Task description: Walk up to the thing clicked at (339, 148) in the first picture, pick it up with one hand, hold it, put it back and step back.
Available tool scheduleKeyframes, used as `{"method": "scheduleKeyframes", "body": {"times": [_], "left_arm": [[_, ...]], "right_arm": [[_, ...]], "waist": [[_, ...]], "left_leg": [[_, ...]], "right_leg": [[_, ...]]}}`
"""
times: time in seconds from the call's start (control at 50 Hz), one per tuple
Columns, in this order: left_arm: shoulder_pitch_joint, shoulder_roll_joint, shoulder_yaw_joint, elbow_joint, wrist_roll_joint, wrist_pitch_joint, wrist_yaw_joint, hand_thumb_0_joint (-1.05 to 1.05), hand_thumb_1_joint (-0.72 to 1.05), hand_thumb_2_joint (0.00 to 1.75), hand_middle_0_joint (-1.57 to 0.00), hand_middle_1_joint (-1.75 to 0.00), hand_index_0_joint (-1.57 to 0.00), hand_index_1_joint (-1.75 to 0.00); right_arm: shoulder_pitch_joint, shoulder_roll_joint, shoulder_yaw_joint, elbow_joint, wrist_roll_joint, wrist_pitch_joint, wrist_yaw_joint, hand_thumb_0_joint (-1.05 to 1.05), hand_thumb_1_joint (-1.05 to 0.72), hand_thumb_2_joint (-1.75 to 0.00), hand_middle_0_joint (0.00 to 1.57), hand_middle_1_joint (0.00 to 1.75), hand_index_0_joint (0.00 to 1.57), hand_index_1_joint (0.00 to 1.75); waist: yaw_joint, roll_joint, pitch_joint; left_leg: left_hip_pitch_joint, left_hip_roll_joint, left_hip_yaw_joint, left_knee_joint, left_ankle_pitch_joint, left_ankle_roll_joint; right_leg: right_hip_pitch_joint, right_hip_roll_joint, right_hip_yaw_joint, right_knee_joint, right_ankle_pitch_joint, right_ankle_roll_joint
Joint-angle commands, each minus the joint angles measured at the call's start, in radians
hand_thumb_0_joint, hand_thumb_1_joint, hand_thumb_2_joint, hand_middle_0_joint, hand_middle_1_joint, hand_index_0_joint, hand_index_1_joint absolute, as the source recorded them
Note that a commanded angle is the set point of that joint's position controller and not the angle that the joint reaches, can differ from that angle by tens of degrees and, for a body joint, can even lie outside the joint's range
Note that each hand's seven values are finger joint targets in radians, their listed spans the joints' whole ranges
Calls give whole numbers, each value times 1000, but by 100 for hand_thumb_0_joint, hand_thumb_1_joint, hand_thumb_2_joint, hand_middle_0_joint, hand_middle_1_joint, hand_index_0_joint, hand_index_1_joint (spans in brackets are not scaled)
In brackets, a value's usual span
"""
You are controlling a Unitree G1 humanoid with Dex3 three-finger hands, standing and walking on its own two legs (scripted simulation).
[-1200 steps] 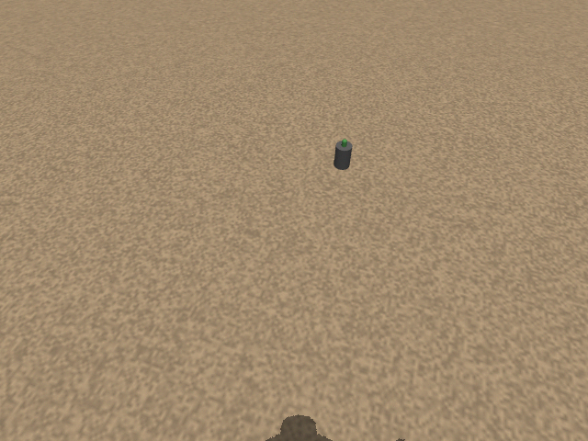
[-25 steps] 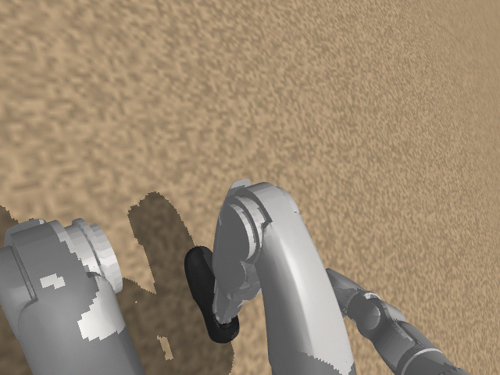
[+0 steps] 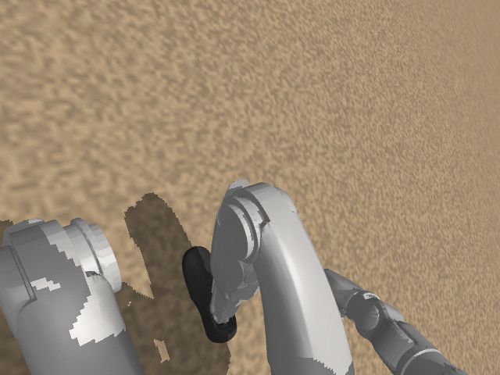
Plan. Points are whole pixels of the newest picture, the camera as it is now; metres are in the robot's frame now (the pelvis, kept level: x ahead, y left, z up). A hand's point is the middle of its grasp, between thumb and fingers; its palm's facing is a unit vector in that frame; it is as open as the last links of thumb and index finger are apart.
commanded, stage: withdraw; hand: left
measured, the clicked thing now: out of the picture +0.42 +0.30 -0.20
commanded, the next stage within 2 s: rise in 0.24 s
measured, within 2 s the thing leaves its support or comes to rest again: rests again in 0.20 s
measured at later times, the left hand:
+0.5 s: hand out of the picture +0.37 +0.39 -0.07, palm faces +0.42 -0.89 -0.16, open 17.5 cm
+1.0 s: hand out of the picture +0.25 +0.33 +0.10, palm faces +0.32 -0.82 -0.47, open 17.5 cm
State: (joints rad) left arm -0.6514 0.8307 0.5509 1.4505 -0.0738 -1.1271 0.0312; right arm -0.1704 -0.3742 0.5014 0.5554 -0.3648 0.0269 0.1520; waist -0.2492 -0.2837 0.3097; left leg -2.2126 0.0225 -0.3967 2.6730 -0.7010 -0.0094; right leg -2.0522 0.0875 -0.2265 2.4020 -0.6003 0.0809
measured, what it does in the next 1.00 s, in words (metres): rises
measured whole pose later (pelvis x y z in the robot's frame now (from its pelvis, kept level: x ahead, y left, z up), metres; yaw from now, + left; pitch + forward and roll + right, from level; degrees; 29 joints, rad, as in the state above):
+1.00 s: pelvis +0.03 -0.03 +0.20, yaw +13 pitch +32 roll -4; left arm -0.08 0.45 0.28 0.43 0.04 -0.02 0.05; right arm 0.08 -0.25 0.00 0.53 0.04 0.12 -0.03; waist -0.02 0.00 -0.15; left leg -1.84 0.06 -0.08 1.92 -0.64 -0.02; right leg -1.80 -0.01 -0.03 1.88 -0.64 0.02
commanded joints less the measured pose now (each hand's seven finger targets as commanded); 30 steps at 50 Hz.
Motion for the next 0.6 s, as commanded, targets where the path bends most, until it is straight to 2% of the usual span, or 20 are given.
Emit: {"method": "scheduleKeyframes", "body": {"times": [0.0,0.02,0.06,0.1,0.12,0.16,0.2,0.24,0.26,0.3,0.34,0.36,0.38,0.4,0.44,0.48,0.5,0.52,0.54,0.58], "left_arm": [[-218,258,49,-232,6,-66,-8,0,-55,9,-5,-2,-5,-3],[-209,236,43,-234,5,-57,-14,0,-53,10,-5,-3,-4,-3],[-213,322,106,-347,10,-40,-15,0,-51,10,-4,-2,-4,-2],[-173,294,106,-407,5,-2,-34,0,-53,9,-4,-1,-4,-2],[-132,210,59,-395,-7,24,-60,0,-55,8,-5,-2,-4,-2],[-147,247,81,-507,-20,69,-91,0,-55,8,-5,-2,-5,-3],[-86,129,-4,-477,-38,140,-144,0,-57,6,-5,-2,-5,-2],[-70,61,-39,-458,-77,193,-187,0,-59,5,-4,-2,-5,-2],[-55,33,-48,-436,-94,218,-202,0,-61,6,-3,-3,-4,-2],[-125,76,-13,-478,-117,236,-219,0,-61,5,-2,-3,-4,-1],[-159,60,-15,-509,-124,243,-232,0,-51,5,-3,0,-1,0],[-156,334,71,-556,58,308,-185,0,-52,7,-6,-4,-5,-5],[-150,224,29,-520,46,349,-179,0,-53,8,-7,-5,-5,-6],[-197,138,-22,-553,51,373,-177,0,-53,8,-6,-5,-5,-6],[-136,171,16,-573,77,431,-155,0,-56,9,-7,-5,-6,-7],[-123,261,68,-627,110,488,-133,0,-58,9,-9,-6,-6,-7],[-110,278,72,-668,119,515,-128,0,-50,10,-6,-7,-6,-7],[-119,218,31,-693,123,545,-125,0,-52,7,-5,-6,-5,-6],[-24,187,42,-667,127,583,-117,0,-56,5,-5,-5,-5,-5],[45,135,12,-711,130,649,-108,0,-57,4,-5,-5,-5,-5]], "right_arm": [[31,-360,-131,-12,-2,12,-22,0,-90,-90,20,30,20,30],[55,-355,-137,11,0,21,-21,0,-90,-90,20,30,20,30],[48,-365,-156,-17,7,21,-24,0,-90,-90,20,30,20,30],[56,-355,-181,-30,22,24,-22,0,-90,-90,20,30,20,30],[84,-342,-191,-7,30,31,-21,0,-90,-90,20,30,20,30],[93,-346,-223,-25,55,28,-31,0,-90,-90,20,30,20,30],[126,-320,-243,-3,83,29,-34,0,-90,-90,20,30,20,30],[143,-305,-259,17,118,25,-41,0,-90,-90,20,30,20,30],[146,-304,-264,11,131,22,-45,0,-89,-90,20,30,20,30],[155,-300,-276,6,152,18,-52,0,-87,-89,20,30,20,30],[171,-286,-291,16,160,14,-53,0,-79,-88,20,30,20,30],[208,-250,-354,34,198,26,-62,0,-87,-91,20,30,20,30],[217,-236,-361,32,206,36,-61,0,-92,-92,20,30,20,30],[233,-238,-377,23,213,41,-56,0,-91,-91,20,30,20,30],[248,-232,-404,30,233,47,-58,0,-94,-92,20,30,20,30],[276,-222,-428,36,248,61,-64,0,-97,-93,20,30,20,30],[286,-212,-439,29,257,70,-64,0,-90,-90,20,30,20,30],[294,-197,-451,25,267,74,-64,0,-90,-90,20,30,20,30],[302,-193,-471,30,276,78,-67,0,-90,-90,20,30,20,30],[302,-178,-496,18,298,83,-74,0,-90,-90,20,30,20,30]], "waist": [[-78,622,-587],[-77,633,-594],[-44,697,-650],[-19,720,-698],[-24,714,-692],[-1,748,-725],[-8,695,-702],[-7,619,-634],[-15,568,-631],[0,541,-659],[11,533,-688],[109,646,-839],[83,682,-861],[60,695,-840],[100,706,-853],[137,724,-903],[143,727,-941],[135,721,-948],[160,696,-941],[174,655,-941]], "left_leg": [[412,67,109,-361,114,-27],[431,66,108,-373,112,-32],[469,67,115,-389,153,-38],[478,63,131,-410,159,-40],[483,62,133,-422,139,-41],[478,58,147,-438,137,-37],[419,51,163,-442,105,-28],[346,44,162,-452,36,-15],[330,44,158,-450,16,-7],[318,40,157,-452,0,0],[327,36,163,-446,17,1],[468,34,207,-493,106,-2],[504,40,203,-523,115,-11],[501,41,204,-537,115,-15],[527,39,213,-574,97,-16],[544,36,235,-589,117,-13],[541,31,249,-596,111,-8],[537,28,259,-607,107,-4],[540,25,268,-626,107,-3],[517,20,281,-658,85,5]], "right_leg": [[250,22,-123,-144,153,-84],[244,16,-123,-145,143,-84],[251,13,-113,-132,170,-89],[250,9,-101,-133,169,-96],[232,6,-96,-146,150,-96],[214,5,-81,-151,155,-101],[192,2,-71,-165,133,-102],[131,-1,-67,-186,80,-103],[136,-2,-68,-196,72,-99],[140,-9,-57,-199,58,-98],[132,-12,-47,-195,63,-101],[144,-22,-15,-217,95,-110],[120,-24,-10,-213,85,-113],[88,-27,-12,-210,93,-116],[61,-34,-4,-225,68,-121],[82,-38,18,-234,70,-123],[100,-38,29,-248,61,-125],[101,-40,39,-257,61,-127],[97,-42,43,-271,54,-127],[95,-42,60,-308,32,-130]]}}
